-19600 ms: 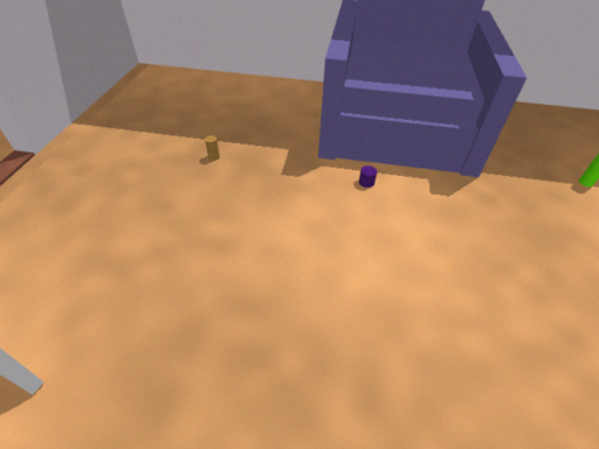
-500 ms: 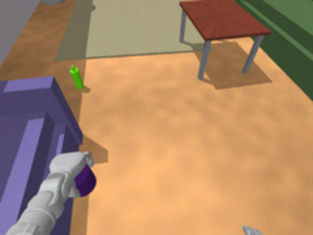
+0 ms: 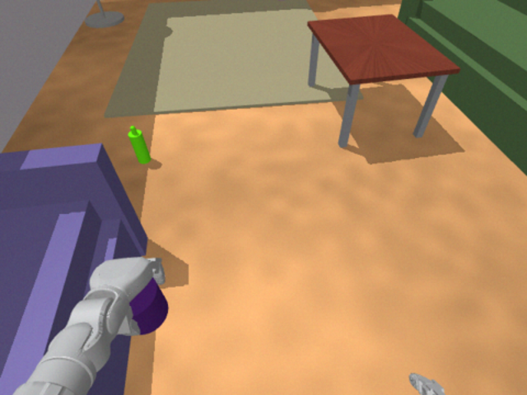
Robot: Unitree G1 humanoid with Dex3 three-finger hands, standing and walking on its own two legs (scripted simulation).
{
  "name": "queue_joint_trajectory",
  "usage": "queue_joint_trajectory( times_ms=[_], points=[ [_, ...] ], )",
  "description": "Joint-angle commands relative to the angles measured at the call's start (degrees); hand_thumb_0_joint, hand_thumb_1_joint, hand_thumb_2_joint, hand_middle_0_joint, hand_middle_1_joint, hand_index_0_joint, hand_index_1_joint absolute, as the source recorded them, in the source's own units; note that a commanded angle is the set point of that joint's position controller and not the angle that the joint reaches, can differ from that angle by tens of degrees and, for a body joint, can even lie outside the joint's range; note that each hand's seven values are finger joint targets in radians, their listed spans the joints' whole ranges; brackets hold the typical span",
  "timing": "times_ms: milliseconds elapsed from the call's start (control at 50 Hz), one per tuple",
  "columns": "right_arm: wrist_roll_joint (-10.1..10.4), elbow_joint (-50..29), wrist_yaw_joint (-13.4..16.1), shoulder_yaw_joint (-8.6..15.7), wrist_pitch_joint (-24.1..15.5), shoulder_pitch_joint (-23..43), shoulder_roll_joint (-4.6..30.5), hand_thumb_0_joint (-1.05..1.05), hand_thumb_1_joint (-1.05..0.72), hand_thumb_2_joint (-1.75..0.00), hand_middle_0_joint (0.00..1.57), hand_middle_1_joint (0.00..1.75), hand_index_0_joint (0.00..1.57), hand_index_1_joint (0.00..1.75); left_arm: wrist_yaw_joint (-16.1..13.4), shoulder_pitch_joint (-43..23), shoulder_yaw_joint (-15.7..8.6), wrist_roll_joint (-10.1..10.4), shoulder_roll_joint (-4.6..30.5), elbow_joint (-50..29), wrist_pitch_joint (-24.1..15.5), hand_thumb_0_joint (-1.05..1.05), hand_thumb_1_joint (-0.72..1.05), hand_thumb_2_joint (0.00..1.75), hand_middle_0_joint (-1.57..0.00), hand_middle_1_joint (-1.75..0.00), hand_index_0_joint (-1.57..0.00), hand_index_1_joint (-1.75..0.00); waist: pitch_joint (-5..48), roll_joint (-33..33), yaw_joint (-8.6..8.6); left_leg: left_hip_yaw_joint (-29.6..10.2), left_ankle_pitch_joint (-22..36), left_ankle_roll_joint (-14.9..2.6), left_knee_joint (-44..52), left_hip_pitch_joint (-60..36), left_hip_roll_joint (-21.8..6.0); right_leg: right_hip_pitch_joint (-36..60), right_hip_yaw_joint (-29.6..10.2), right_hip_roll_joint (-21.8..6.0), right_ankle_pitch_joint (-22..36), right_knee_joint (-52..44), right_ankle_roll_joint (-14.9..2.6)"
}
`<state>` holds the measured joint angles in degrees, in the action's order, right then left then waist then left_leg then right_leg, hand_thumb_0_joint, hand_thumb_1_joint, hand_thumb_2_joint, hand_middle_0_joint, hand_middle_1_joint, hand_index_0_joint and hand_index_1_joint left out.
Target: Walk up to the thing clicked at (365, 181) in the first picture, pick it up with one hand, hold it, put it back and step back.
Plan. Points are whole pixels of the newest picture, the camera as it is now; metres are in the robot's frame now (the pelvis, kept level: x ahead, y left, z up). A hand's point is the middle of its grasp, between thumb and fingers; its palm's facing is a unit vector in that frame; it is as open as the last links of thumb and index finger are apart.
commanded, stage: hold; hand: left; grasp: from above
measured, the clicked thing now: (139, 303) +0.32 +0.23 -0.07
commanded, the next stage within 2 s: crouch in 1.12 s
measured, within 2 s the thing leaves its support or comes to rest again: neither
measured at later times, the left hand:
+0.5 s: hand (131, 310) +0.28 +0.21 -0.02, palm faces -0.44 -0.06 -0.89, open 10.6 cm
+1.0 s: hand (126, 308) +0.28 +0.22 -0.02, palm faces -0.44 -0.06 -0.89, open 10.6 cm
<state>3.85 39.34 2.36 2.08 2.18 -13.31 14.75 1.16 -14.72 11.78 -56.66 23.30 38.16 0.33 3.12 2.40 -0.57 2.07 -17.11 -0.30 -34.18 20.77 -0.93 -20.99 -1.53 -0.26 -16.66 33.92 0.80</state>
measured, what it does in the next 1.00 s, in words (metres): stands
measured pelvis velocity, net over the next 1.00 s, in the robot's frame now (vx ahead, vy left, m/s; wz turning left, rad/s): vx -0.01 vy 0.00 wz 0.00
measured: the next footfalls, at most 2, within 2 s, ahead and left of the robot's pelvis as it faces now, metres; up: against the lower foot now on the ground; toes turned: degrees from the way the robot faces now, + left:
none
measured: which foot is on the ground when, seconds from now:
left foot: down 0.00-1.00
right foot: down 0.00-1.00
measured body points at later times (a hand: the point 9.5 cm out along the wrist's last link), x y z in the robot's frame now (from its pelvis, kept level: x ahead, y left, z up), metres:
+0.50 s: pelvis -0.01 -0.01 +0.01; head +0.00 -0.03 +0.46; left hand +0.30 +0.22 +0.03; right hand +0.13 -0.26 -0.11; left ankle +0.00 +0.12 -0.73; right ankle +0.01 -0.13 -0.73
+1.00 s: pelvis -0.01 +0.00 +0.01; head +0.00 -0.03 +0.46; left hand +0.30 +0.22 +0.03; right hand +0.14 -0.26 -0.10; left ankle +0.00 +0.12 -0.73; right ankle +0.01 -0.13 -0.73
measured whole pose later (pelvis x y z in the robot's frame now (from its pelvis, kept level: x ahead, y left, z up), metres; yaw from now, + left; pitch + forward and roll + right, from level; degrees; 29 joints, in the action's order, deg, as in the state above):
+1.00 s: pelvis -0.01 +0.00 +0.01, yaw +0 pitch +1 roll +0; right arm 4.7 38.3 3.5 1.1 3.9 -10.8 14.5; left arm 3.7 -12.3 11.4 -56.2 23.8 32.8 0.0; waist 0.5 2.7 0.6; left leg 2.1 -13.4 0.0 -27.2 14.6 -0.8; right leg -15.3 -1.5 -0.3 -13.6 28.2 0.5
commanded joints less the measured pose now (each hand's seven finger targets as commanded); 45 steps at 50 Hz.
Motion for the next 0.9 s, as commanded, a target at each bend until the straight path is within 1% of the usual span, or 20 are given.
queue_joint_trajectory(
  times_ms=[0, 80, 120, 140, 220, 240, 320, 360, 440, 500, 520, 580, 620, 660, 700, 720, 760, 800, 820, 880],
  points=[
    [-0.20, -7.71, 0.86, 2.27, -1.99, 3.49, 7.47, 0.00, -0.89, -0.90, 0.20, 0.30, 0.20, 0.30, -1.88, -17.80, -5.36, 0.13, 11.11, -10.77, 0.07, 0.00, 0.49, 0.95, -0.80, -0.98, -0.84, -0.93, 11.70, -1.53, 0.04, -0.12, 13.99, -0.63, 5.13, -7.95, 1.78, 4.21, 0.48, 2.10, 12.51, -5.77, -1.29],
    [0.00, -8.29, 0.80, 2.16, -1.91, 4.70, 7.49, 0.00, -0.90, -0.90, 0.20, 0.30, 0.20, 0.30, -1.50, -17.36, -5.58, 0.30, 11.47, -11.82, 0.17, 0.00, 0.48, 0.96, -0.80, -0.97, -0.84, -0.93, 11.53, -0.85, 0.83, -0.25, 12.60, -0.50, 6.55, -8.45, 1.59, 5.16, 0.61, 2.18, 10.35, -6.41, -1.50],
    [-0.08, -8.28, 0.89, 1.96, -1.81, 4.65, 7.39, 0.00, -0.90, -0.90, 0.20, 0.30, 0.20, 0.30, -1.44, -17.95, -5.76, 0.27, 11.63, -11.89, 0.22, 0.00, 0.46, 0.97, -0.78, -0.98, -0.82, -0.94, 11.40, -1.48, 0.33, -0.41, 12.57, -0.63, 6.66, -8.37, 1.51, 4.99, 0.55, 2.17, 10.53, -6.76, -1.42],
    [0.06, -8.77, 0.91, 2.00, -1.77, 5.19, 7.33, 0.00, -0.90, -0.90, 0.20, 0.30, 0.20, 0.30, -1.33, -17.85, -5.55, 0.42, 11.37, -12.94, 0.10, 0.00, 0.47, 0.97, -0.80, -0.98, -0.83, -0.95, 11.00, -1.77, 0.85, -0.25, 11.91, -0.67, 7.10, -8.70, 1.58, 5.44, 0.60, 2.10, 9.92, -7.14, -1.39],
    [0.05, -8.66, 1.10, 1.89, -1.78, 5.39, 7.48, 0.00, -0.90, -0.90, 0.20, 0.30, 0.20, 0.30, -1.02, -17.99, -5.68, 0.34, 11.68, -13.36, -0.07, 0.00, 0.47, 0.99, -0.79, -0.99, -0.83, -0.95, 11.61, -1.45, 0.47, -0.20, 12.49, -0.65, 7.44, -9.75, 1.63, 5.66, 0.42, 2.09, 10.37, -7.50, -1.34],
    [0.12, -8.69, 1.13, 1.87, -1.79, 5.54, 7.33, 0.00, -0.90, -0.90, 0.20, 0.30, 0.20, 0.30, -1.14, -17.88, -6.44, 0.46, 12.22, -13.60, -0.12, 0.00, 0.47, 0.98, -0.79, -0.99, -0.83, -0.95, 11.05, -1.52, 1.04, -0.25, 11.67, -0.62, 7.60, -9.36, 1.61, 5.80, 0.44, 2.03, 9.41, -7.83, -1.32],
    [0.16, -9.05, 1.27, 1.65, -1.82, 6.39, 7.20, 0.00, -0.90, -0.90, 0.20, 0.30, 0.20, 0.30, -0.73, -18.24, -5.60, 0.62, 11.52, -14.47, -0.15, 0.00, 0.45, 0.97, -0.77, -0.99, -0.81, -0.95, 10.20, -2.09, 0.25, 0.04, 9.90, -0.88, 8.17, -9.89, 1.83, 5.20, 0.07, 1.75, 8.15, -8.97, -1.08],
    [0.23, -8.94, 1.32, 1.67, -1.84, 6.61, 7.02, 0.00, -0.90, -0.90, 0.20, 0.30, 0.20, 0.30, -0.61, -16.53, -6.68, 0.73, 12.31, -14.24, 0.00, 0.00, 0.44, 0.98, -0.77, -1.00, -0.81, -0.96, 10.36, -1.39, 1.29, 0.16, 10.24, -0.77, 8.42, -9.84, 2.01, 6.07, 0.10, 1.66, 8.18, -9.17, -1.13],
    [0.24, -9.08, 1.47, 1.38, -1.87, 7.09, 6.96, 0.00, -0.90, -0.90, 0.20, 0.30, 0.20, 0.30, -0.08, -17.39, -6.01, 1.08, 12.08, -16.41, -0.12, 0.00, 0.46, 0.99, -0.79, -1.00, -0.82, -0.96, 10.79, -2.14, 0.56, 0.10, 10.46, -1.00, 8.83, -10.90, 1.80, 6.55, 0.05, 1.68, 8.64, -9.46, -1.04],
    [0.45, -9.36, 1.57, 1.32, -1.70, 7.62, 6.82, 0.00, -0.90, -0.90, 0.20, 0.30, 0.20, 0.30, 0.09, -16.15, -6.47, 1.19, 12.17, -16.23, -0.09, 0.00, 0.45, 0.99, -0.78, -1.00, -0.81, -0.96, 10.18, -2.06, 1.39, 0.07, 10.23, -0.89, 9.27, -10.74, 1.83, 6.82, 0.26, 1.74, 7.99, -9.88, -1.06],
    [0.46, -9.49, 1.59, 1.27, -1.64, 7.47, 6.85, 0.00, -0.90, -0.90, 0.20, 0.30, 0.20, 0.30, 0.32, -15.77, -5.99, 1.10, 11.70, -16.40, -0.03, 0.00, 0.43, 0.98, -0.76, -1.00, -0.80, -0.97, 10.08, -1.91, 1.02, 0.21, 10.64, -0.92, 9.44, -11.25, 1.84, 6.91, 0.16, 1.68, 8.67, -9.80, -1.10],
    [0.53, -9.34, 1.67, 1.29, -1.60, 8.05, 6.81, 0.00, -0.90, -0.90, 0.20, 0.30, 0.20, 0.30, 0.55, -16.57, -6.00, 1.06, 11.96, -17.21, 0.11, 0.00, 0.44, 0.99, -0.77, -0.99, -0.81, -0.96, 10.78, -1.44, 1.33, 0.11, 11.92, -0.76, 9.52, -11.77, 1.84, 7.29, 0.26, 1.77, 9.69, -9.63, -1.19],
    [0.47, -9.36, 1.71, 1.17, -1.49, 7.62, 6.70, 0.00, -0.90, -0.90, 0.20, 0.30, 0.20, 0.30, 0.54, -15.01, -6.86, 0.67, 12.34, -15.65, 0.29, 0.00, 0.40, 0.98, -0.75, -0.97, -0.78, -0.94, 9.29, -1.78, 1.38, 0.05, 11.43, -0.77, 9.78, -11.19, 1.76, 7.29, 0.47, 1.87, 9.06, -9.99, -1.27],
    [0.61, -9.49, 1.61, 1.14, -1.49, 8.11, 6.54, 0.00, -0.90, -0.90, 0.20, 0.30, 0.20, 0.30, 0.74, -14.74, -4.80, 1.18, 10.27, -16.03, 0.37, 0.00, 0.43, 0.99, -0.78, -0.98, -0.81, -0.94, 8.75, -2.26, 1.08, -0.03, 11.35, -0.72, 10.10, -11.34, 1.70, 7.01, 0.52, 1.91, 8.94, -10.09, -1.36],
    [0.63, -9.59, 1.66, 1.13, -1.30, 8.28, 6.46, 0.00, -0.90, -0.90, 0.20, 0.30, 0.20, 0.30, 0.81, -13.61, -5.91, 0.94, 11.40, -15.42, 0.39, 0.00, 0.43, 0.99, -0.79, -0.96, -0.81, -0.93, 8.71, -2.77, 1.31, 0.18, 11.61, -0.94, 9.89, -11.23, 2.02, 7.29, 0.34, 1.56, 9.50, -10.47, -1.07],
    [0.60, -9.47, 1.62, 1.21, -1.31, 7.84, 6.70, 0.00, -0.90, -0.90, 0.20, 0.30, 0.20, 0.30, 0.82, -15.46, -5.82, 1.21, 11.72, -17.63, -0.03, 0.00, 0.41, 0.99, -0.78, -0.95, -0.80, -0.93, 10.15, -2.15, 1.14, 0.13, 11.93, -0.91, 9.85, -12.04, 1.91, 7.73, 0.23, 1.64, 9.79, -10.20, -1.18],
    [0.49, -9.21, 1.75, 1.16, -1.19, 7.73, 6.59, 0.00, -0.90, -0.90, 0.20, 0.30, 0.20, 0.30, 0.52, -17.07, -6.73, 0.79, 12.90, -16.83, -0.19, 0.00, 0.42, 1.01, -0.78, -0.96, -0.81, -0.94, 10.36, -1.60, 1.06, 0.19, 12.56, -0.95, 9.57, -12.04, 2.03, 7.47, 0.21, 1.55, 10.56, -10.17, -1.04],
    [0.64, -9.43, 1.76, 1.10, -1.05, 8.00, 6.37, 0.00, -0.90, -0.90, 0.20, 0.30, 0.20, 0.30, 0.01, -15.60, -7.07, 0.67, 12.58, -15.67, -0.24, 0.00, 0.42, 1.00, -0.79, -0.96, -0.81, -0.93, 9.49, -1.54, 1.29, 0.29, 11.87, -0.90, 9.75, -11.81, 2.20, 7.48, 0.13, 1.46, 9.76, -10.50, -1.09],
    [0.56, -9.40, 1.71, 1.25, -1.10, 7.91, 6.56, 0.00, -0.90, -0.90, 0.20, 0.30, 0.20, 0.30, -0.16, -16.35, -7.30, 0.64, 12.75, -17.17, -0.46, 0.00, 0.42, 1.00, -0.79, -0.96, -0.81, -0.93, 10.79, -1.30, 1.30, 0.29, 12.43, -0.87, 9.70, -12.55, 2.14, 8.05, 0.09, 1.45, 10.30, -10.29, -1.13],
    [0.49, -8.85, 1.78, 1.38, -0.91, 7.29, 6.65, 0.00, -0.90, -0.90, 0.20, 0.30, 0.20, 0.30, -0.12, -18.16, -5.98, 0.53, 11.98, -17.10, -0.56, 0.00, 0.41, 1.03, -0.79, -0.97, -0.81, -0.95, 11.87, -0.75, 0.56, 0.05, 15.28, -0.74, 9.63, -13.73, 1.69, 8.26, 0.49, 1.88, 13.00, -9.48, -1.35]
  ],
)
